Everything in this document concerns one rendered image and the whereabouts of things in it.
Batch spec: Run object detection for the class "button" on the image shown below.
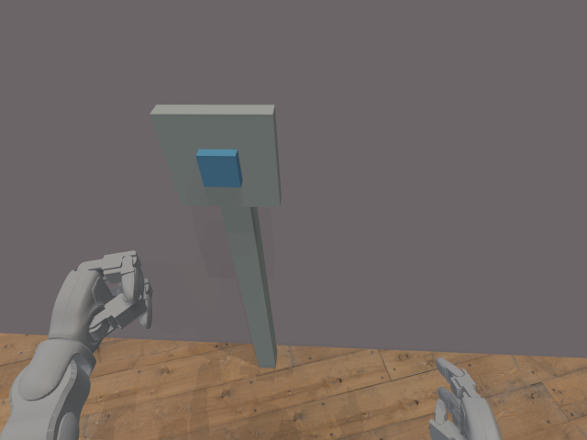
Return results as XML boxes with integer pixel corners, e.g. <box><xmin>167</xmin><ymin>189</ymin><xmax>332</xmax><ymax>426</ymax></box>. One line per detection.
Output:
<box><xmin>196</xmin><ymin>149</ymin><xmax>243</xmax><ymax>187</ymax></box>

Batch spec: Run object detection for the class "left robot hand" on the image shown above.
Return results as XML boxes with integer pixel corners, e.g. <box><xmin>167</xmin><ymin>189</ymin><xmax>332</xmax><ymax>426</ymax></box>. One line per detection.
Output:
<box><xmin>48</xmin><ymin>250</ymin><xmax>153</xmax><ymax>354</ymax></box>

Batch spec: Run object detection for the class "panel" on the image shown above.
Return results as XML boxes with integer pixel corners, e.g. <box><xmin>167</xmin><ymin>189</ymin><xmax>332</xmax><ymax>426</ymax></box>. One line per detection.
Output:
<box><xmin>150</xmin><ymin>104</ymin><xmax>282</xmax><ymax>369</ymax></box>

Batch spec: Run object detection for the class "robot left forearm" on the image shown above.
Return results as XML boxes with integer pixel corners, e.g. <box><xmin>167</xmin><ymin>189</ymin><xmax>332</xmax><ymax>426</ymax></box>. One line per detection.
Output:
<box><xmin>0</xmin><ymin>338</ymin><xmax>96</xmax><ymax>440</ymax></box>

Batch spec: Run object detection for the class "right robot hand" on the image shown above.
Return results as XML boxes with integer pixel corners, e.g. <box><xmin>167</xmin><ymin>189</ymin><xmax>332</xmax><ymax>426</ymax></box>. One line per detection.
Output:
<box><xmin>429</xmin><ymin>357</ymin><xmax>502</xmax><ymax>440</ymax></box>

